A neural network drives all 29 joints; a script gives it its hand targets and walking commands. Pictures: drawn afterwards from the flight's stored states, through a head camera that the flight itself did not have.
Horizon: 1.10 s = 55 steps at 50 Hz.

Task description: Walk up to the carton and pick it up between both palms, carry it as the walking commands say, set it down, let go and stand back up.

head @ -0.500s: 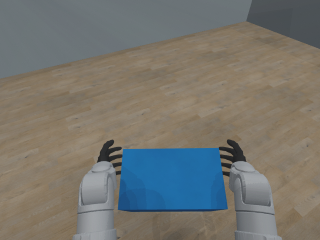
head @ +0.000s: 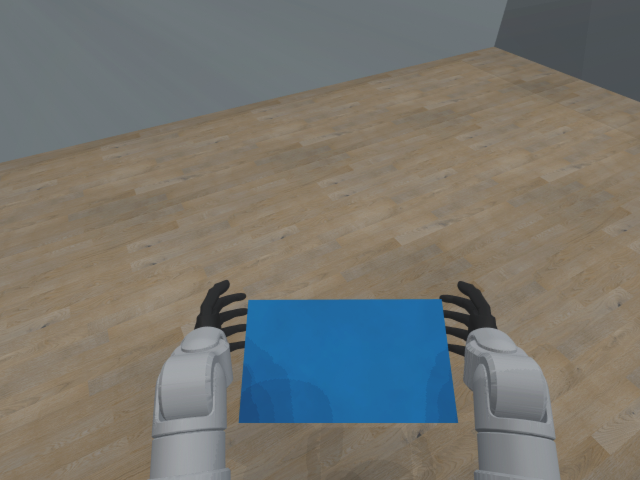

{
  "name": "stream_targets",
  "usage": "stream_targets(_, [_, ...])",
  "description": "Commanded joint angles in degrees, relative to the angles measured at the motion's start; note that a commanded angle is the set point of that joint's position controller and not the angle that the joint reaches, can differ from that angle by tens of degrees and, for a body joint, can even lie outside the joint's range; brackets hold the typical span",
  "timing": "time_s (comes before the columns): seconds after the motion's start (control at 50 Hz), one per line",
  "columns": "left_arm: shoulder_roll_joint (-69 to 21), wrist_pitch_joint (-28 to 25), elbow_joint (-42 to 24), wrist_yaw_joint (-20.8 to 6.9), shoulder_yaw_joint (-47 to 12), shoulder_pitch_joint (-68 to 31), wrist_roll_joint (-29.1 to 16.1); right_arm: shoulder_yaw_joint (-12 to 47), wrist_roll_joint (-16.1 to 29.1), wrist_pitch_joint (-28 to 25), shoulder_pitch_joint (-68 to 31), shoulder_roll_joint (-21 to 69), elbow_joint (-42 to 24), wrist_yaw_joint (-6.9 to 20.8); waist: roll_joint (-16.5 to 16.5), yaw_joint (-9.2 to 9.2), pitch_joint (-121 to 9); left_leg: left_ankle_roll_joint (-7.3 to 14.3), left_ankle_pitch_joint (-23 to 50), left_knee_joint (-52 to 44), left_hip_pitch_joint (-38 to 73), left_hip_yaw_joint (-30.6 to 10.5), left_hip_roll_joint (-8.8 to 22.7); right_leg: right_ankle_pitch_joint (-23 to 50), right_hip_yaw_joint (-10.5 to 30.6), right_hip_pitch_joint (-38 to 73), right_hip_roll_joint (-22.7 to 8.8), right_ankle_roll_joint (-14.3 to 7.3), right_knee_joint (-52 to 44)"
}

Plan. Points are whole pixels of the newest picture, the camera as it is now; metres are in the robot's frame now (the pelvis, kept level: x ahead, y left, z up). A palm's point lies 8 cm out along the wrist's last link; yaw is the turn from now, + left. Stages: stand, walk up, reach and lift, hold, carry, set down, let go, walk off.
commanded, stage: carry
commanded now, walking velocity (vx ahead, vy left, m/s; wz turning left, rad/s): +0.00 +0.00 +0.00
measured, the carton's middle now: (343, 366) +0.29 +0.01 -0.03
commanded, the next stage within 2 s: hold in 0.80 s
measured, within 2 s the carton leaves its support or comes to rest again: neither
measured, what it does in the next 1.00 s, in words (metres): stands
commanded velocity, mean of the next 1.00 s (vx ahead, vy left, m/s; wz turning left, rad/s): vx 0.00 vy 0.00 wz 0.00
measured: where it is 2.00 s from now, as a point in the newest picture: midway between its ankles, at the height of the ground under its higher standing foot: outside the picture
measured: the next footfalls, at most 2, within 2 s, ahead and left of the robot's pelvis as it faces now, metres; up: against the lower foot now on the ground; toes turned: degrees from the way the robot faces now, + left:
none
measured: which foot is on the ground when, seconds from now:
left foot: down 0.00-1.00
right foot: down 0.00-1.00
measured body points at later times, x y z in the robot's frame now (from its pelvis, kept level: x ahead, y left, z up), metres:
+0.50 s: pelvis +0.02 -0.02 +0.00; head +0.00 -0.02 +0.45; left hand +0.30 +0.15 +0.04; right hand +0.31 -0.18 +0.04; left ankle +0.08 +0.11 -0.73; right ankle -0.03 -0.10 -0.73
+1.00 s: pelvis +0.02 -0.02 +0.01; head -0.01 -0.01 +0.46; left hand +0.28 +0.16 +0.04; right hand +0.30 -0.17 +0.03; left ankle +0.08 +0.13 -0.73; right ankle -0.03 -0.10 -0.73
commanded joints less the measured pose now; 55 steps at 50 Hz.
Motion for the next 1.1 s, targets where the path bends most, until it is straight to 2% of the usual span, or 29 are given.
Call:
stream_targets(0.0, [-46.3,-1.8,-2.5,-16.1,-34.6,-25.6,-19.9,34.3,19.8,-2.4,-26.5,46.5,-3.0,16.1,0.5,0.11,-14.5,1.3,8.4,-1.9,14.8,-7.8,7.9,13.2,4.9,-2.3,-7.8,-0.6,-5.2])
stream_targets(0.3, [-46.4,-6.3,-2.6,-16.5,-35.4,-24.5,-19.1,35.2,18.9,-6.6,-25.9,46.4,-3.1,16.2,0.0,-0.43,-15.4,0.4,10.6,0.6,14.7,-6.6,7.5,21.2,5.0,-0.3,-8.1,-0.9,-4.6])
stream_targets(0.78, [-44.7,-10.5,-0.8,-16.7,-34.8,-23.7,-17.0,35.5,17.1,-10.8,-24.6,44.9,-1.4,16.1,0.2,-0.97,-14.3,-0.9,7.4,1.1,12.9,-6.2,7.1,21.2,4.7,-0.7,-8.0,-1.2,-5.8])
stream_targets(0.8, [-40.4,-11.5,14.2,-15.6,-24.7,-13.8,-9.9,30.1,14.0,-12.9,-19.8,45.0,16.9,16.7,-2.1,8.41,-7.5,0.5,14.4,-0.7,26.2,-8.3,-5.4,28.4,10.3,-5.6,0.1,0.1,-11.1])
stream_targets(0.82, [-39.4,-14.6,7.8,-15.6,-26.5,-14.9,-10.0,30.0,12.3,-17.1,-20.3,41.5,9.9,15.7,-3.7,3.94,-6.0,0.3,18.7,-1.3,27.3,-9.5,-6.4,34.6,10.5,-2.6,0.9,0.5,-12.0])
stream_targets(0.84, [-40.6,-16.1,3.9,-15.9,-27.7,-15.1,-9.9,32.0,13.0,-19.0,-21.6,43.9,7.4,15.6,-2.7,4.71,-9.7,-0.1,21.7,-2.7,26.3,-10.0,-6.9,41.3,12.4,2.4,0.3,1.1,-10.8])
stream_targets(0.86, [-42.2,-17.0,0.9,-16.7,-30.8,-16.5,-11.9,33.5,13.4,-20.5,-22.2,45.2,4.7,15.1,-3.1,2.88,-12.5,-0.5,24.6,-3.1,25.7,-11.2,-7.1,49.1,12.8,7.7,0.2,1.5,-9.7])
stream_targets(0.88, [-41.5,-17.6,-1.5,-17.3,-32.0,-18.8,-12.9,34.4,14.1,-21.6,-23.3,45.9,4.6,14.6,-3.0,3.36,-14.6,-0.6,24.8,-3.9,24.6,-11.2,-7.0,49.1,12.6,10.3,0.3,1.7,-10.0])
stream_targets(0.9, [-41.6,-17.9,-5.0,-17.4,-33.2,-20.7,-13.7,37.4,15.5,-22.5,-25.6,47.9,3.1,14.6,-0.7,5.73,-17.1,-0.9,24.8,-4.6,25.5,-10.5,-7.5,48.0,12.3,11.5,0.9,1.7,-9.9])
stream_targets(0.92, [-40.9,-17.5,-5.0,-17.6,-33.6,-20.9,-13.9,38.0,15.8,-22.6,-26.1,47.8,2.9,14.5,0.3,6.65,-17.0,-1.4,23.8,-5.5,25.9,-9.9,-7.7,46.4,12.2,12.4,1.3,1.8,-10.4])
stream_targets(0.96, [-38.7,-17.0,-3.8,-18.0,-32.9,-21.4,-13.6,37.3,15.3,-22.3,-26.9,46.8,3.6,14.1,0.3,7.86,-14.7,-1.6,19.7,-7.3,26.1,-9.2,-7.6,39.7,12.1,12.3,1.6,1.8,-12.4])
stream_targets(1.02, [-37.4,-16.3,1.2,-18.9,-31.3,-22.5,-12.9,34.1,12.6,-20.7,-26.1,45.8,7.9,13.7,-2.7,6.48,-8.8,-1.2,13.3,-9.0,28.1,-8.4,-7.6,29.0,11.8,8.2,1.6,2.0,-15.7])
stream_targets(1.08, [-39.8,-15.9,4.3,-20.1,-31.8,-27.2,-12.9,30.5,10.2,-19.9,-26.4,46.4,11.2,14.2,-2.4,3.43,-5.4,-0.7,8.3,-9.3,30.1,-8.1,-7.6,17.1,10.3,3.8,2.6,1.6,-17.3])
